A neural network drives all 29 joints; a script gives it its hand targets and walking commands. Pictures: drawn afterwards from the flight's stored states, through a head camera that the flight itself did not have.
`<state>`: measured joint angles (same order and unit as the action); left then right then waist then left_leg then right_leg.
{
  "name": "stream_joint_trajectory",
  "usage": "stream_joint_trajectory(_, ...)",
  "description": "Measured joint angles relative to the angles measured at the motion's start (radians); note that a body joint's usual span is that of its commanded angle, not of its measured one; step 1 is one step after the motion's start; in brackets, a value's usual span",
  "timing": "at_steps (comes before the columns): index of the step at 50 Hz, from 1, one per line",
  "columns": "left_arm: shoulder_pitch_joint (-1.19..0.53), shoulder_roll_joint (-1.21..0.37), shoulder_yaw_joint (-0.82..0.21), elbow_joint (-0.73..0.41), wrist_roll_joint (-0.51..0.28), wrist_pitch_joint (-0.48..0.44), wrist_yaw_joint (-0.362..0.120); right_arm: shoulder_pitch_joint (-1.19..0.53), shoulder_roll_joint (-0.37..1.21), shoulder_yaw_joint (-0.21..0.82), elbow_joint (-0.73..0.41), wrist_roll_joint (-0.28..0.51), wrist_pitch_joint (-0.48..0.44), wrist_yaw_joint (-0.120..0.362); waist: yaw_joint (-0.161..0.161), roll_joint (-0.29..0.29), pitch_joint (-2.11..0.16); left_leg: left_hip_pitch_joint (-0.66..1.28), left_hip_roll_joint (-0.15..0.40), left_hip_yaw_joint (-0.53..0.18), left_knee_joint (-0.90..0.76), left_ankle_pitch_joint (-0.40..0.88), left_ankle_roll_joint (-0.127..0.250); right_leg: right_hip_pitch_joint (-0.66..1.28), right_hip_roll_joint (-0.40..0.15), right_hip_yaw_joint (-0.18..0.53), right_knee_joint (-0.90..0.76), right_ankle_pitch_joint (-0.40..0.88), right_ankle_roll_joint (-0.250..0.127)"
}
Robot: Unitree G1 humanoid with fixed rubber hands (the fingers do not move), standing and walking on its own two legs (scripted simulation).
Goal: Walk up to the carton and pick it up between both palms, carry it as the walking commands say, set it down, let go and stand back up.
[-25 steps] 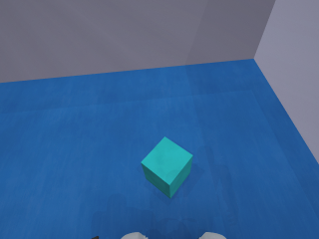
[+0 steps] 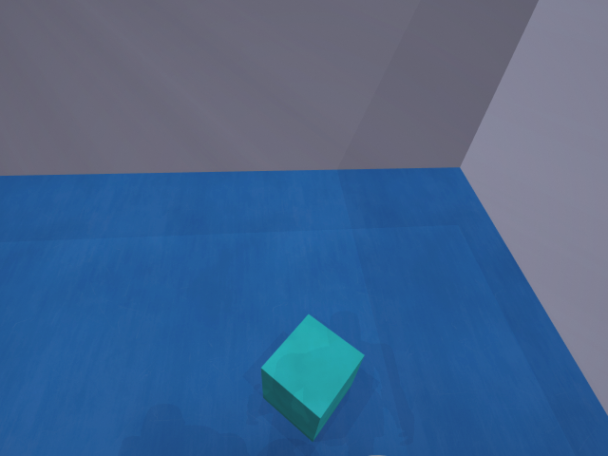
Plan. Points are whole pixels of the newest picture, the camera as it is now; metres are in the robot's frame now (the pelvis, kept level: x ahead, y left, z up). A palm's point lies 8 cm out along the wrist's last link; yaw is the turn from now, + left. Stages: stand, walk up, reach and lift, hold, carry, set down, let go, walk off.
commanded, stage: walk up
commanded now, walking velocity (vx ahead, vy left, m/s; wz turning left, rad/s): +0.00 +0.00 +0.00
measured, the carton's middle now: (310, 377) +0.46 -0.06 -0.66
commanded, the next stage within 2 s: none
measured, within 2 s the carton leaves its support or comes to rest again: neither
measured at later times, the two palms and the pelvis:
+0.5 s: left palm out of the picture +0.02 +0.28 -0.17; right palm out of the picture +0.05 -0.21 -0.14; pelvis -0.02 +0.03 -0.02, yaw +0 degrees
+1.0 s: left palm out of the picture -0.01 +0.26 -0.16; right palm out of the picture -0.04 -0.21 -0.15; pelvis -0.04 +0.04 -0.01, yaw -6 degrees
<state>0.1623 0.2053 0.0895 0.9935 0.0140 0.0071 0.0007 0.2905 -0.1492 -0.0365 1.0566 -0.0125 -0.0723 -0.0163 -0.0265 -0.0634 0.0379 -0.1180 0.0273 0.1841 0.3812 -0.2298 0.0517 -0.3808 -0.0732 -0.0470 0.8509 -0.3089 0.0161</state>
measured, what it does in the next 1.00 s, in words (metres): steps on the spot: right foot, then right foot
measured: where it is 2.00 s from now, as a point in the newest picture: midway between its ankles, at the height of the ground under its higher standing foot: outside the picture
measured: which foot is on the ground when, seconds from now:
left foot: down 0.00-1.00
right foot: up 0.00-0.08, down 0.10-0.40, up 0.42-0.62, down 0.64-1.00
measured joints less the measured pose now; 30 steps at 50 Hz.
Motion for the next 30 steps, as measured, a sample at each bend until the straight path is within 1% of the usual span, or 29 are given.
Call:
stream_joint_trajectory(3,-0.039,-0.009,-0.013,-0.009,-0.015,0.006,0.017,0.007,0.015,0.012,0.024,-0.003,0.010,-0.009,-0.006,-0.009,0.029,0.007,-0.015,0.004,0.030,-0.027,-0.002,0.067,0.012,0.014,-0.194,-0.007,0.000)
stream_joint_trajectory(4,-0.048,-0.013,-0.018,-0.012,-0.015,0.007,0.021,0.006,0.020,0.014,0.030,-0.003,0.016,-0.011,-0.006,-0.012,0.039,0.005,-0.021,0.007,0.049,-0.040,-0.004,0.092,0.013,0.015,-0.263,0.033,-0.003)
stream_joint_trajectory(5,-0.051,-0.016,-0.022,-0.014,-0.015,0.006,0.026,0.007,0.025,0.015,0.034,-0.001,0.022,-0.013,-0.004,-0.019,0.044,0.000,-0.031,0.013,0.071,-0.056,-0.006,0.117,0.009,0.016,-0.331,0.128,-0.008)
stream_joint_trajectory(6,-0.054,-0.028,-0.025,-0.009,-0.011,0.004,0.032,0.000,0.024,0.015,0.041,0.003,0.028,-0.012,-0.004,-0.007,0.054,-0.006,-0.026,0.014,0.096,-0.073,-0.008,0.129,0.012,0.014,-0.351,0.146,-0.009)
stream_joint_trajectory(8,-0.044,-0.059,-0.039,-0.013,0.002,0.002,0.038,-0.009,0.012,0.006,0.045,0.013,0.053,-0.014,-0.014,0.046,0.056,-0.030,-0.006,-0.012,0.135,-0.097,-0.019,0.129,0.031,-0.004,-0.353,0.121,-0.006)
stream_joint_trajectory(9,-0.039,-0.068,-0.043,-0.020,0.003,0.002,0.041,-0.012,0.007,-0.002,0.039,0.014,0.071,-0.013,-0.016,0.061,0.051,-0.065,-0.008,-0.032,0.191,-0.153,-0.025,0.117,0.030,-0.011,-0.349,0.112,-0.004)
stream_joint_trajectory(12,-0.048,-0.068,-0.038,-0.038,0.005,-0.003,0.050,-0.050,-0.008,-0.016,0.012,0.017,0.115,-0.010,0.005,0.070,0.086,-0.184,-0.027,-0.091,0.450,-0.283,-0.039,0.080,0.009,-0.013,-0.328,0.108,0.000)
stream_joint_trajectory(13,-0.050,-0.061,-0.035,-0.043,0.005,-0.004,0.054,-0.068,-0.014,-0.021,-0.001,0.018,0.120,-0.009,0.015,0.068,0.101,-0.217,-0.031,-0.108,0.515,-0.306,-0.044,0.067,0.003,-0.011,-0.322,0.113,0.001)
stream_joint_trajectory(14,-0.050,-0.053,-0.032,-0.045,0.005,-0.003,0.056,-0.086,-0.021,-0.024,-0.013,0.019,0.121,-0.006,0.024,0.064,0.112,-0.238,-0.029,-0.122,0.543,-0.315,-0.049,0.055,-0.001,-0.009,-0.319,0.119,0.003)
stream_joint_trajectory(15,-0.047,-0.045,-0.030,-0.040,0.006,0.000,0.055,-0.102,-0.029,-0.028,-0.024,0.018,0.116,-0.002,0.030,0.064,0.117,-0.246,-0.022,-0.136,0.529,-0.311,-0.050,0.045,-0.001,-0.009,-0.319,0.126,0.008)
stream_joint_trajectory(16,-0.042,-0.037,-0.027,-0.032,0.008,0.005,0.053,-0.115,-0.036,-0.029,-0.031,0.016,0.111,0.001,0.033,0.065,0.117,-0.237,-0.011,-0.149,0.469,-0.286,-0.051,0.036,0.002,-0.010,-0.320,0.131,0.013)
stream_joint_trajectory(17,-0.035,-0.030,-0.023,-0.022,0.009,0.014,0.049,-0.126,-0.041,-0.029,-0.037,0.010,0.104,0.005,0.033,0.067,0.113,-0.214,0.001,-0.161,0.372,-0.235,-0.053,0.027,0.007,-0.013,-0.316,0.134,0.018)
stream_joint_trajectory(18,-0.028,-0.024,-0.016,-0.013,0.009,0.021,0.045,-0.132,-0.045,-0.027,-0.043,0.005,0.096,0.006,0.031,0.069,0.108,-0.186,0.011,-0.172,0.269,-0.145,-0.054,0.015,0.012,-0.017,-0.301,0.130,0.023)
stream_joint_trajectory(19,-0.027,-0.010,-0.010,-0.003,0.007,0.025,0.041,-0.140,-0.038,-0.025,-0.044,-0.001,0.088,0.003,0.032,0.048,0.116,-0.179,0.002,-0.166,0.251,-0.086,-0.050,0.006,0.001,-0.011,-0.274,0.119,0.018)
stream_joint_trajectory(20,-0.024,0.002,-0.008,0.005,0.006,0.029,0.041,-0.142,-0.032,-0.018,-0.047,-0.006,0.082,-0.002,0.039,0.031,0.120,-0.176,-0.005,-0.158,0.259,-0.081,-0.045,-0.001,-0.001,0.001,-0.241,0.047,0.011)
stream_joint_trajectory(22,-0.008,0.012,-0.007,0.001,0.000,0.046,0.044,-0.144,-0.027,-0.009,-0.051,-0.010,0.089,-0.008,0.048,0.021,0.112,-0.172,-0.002,-0.147,0.260,-0.095,-0.035,-0.033,0.024,0.029,-0.117,-0.132,0.003)
stream_joint_trajectory(23,-0.005,0.013,-0.005,0.001,-0.005,0.053,0.042,-0.148,-0.026,-0.011,-0.051,-0.013,0.094,-0.010,0.048,0.022,0.110,-0.169,0.001,-0.146,0.254,-0.094,-0.031,-0.049,0.040,0.041,-0.030,-0.180,0.000)
stream_joint_trajectory(25,-0.011,0.016,0.001,0.004,-0.011,0.062,0.034,-0.154,-0.025,-0.014,-0.051,-0.023,0.104,-0.014,0.049,0.021,0.105,-0.159,-0.003,-0.143,0.232,-0.080,-0.027,-0.063,0.064,0.058,0.109,-0.201,0.000)
stream_joint_trajectory(26,-0.011,0.017,0.003,0.006,-0.010,0.064,0.029,-0.157,-0.023,-0.013,-0.051,-0.025,0.106,-0.015,0.050,0.015,0.098,-0.154,-0.008,-0.137,0.215,-0.068,-0.027,-0.054,0.068,0.060,0.129,-0.181,-0.001)
stream_joint_trajectory(28,0.001,0.016,-0.001,0.014,-0.005,0.066,0.020,-0.166,-0.018,-0.005,-0.047,-0.022,0.106,-0.016,0.050,0.001,0.073,-0.144,-0.021,-0.122,0.181,-0.048,-0.025,-0.007,0.062,0.051,0.077,-0.135,-0.001)
stream_joint_trajectory(30,0.017,0.005,-0.015,0.023,-0.006,0.061,0.020,-0.174,-0.013,0.001,-0.043,-0.015,0.099,-0.016,0.048,-0.003,0.047,-0.140,-0.032,-0.107,0.163,-0.038,-0.024,0.077,0.053,0.033,-0.077,-0.099,-0.002)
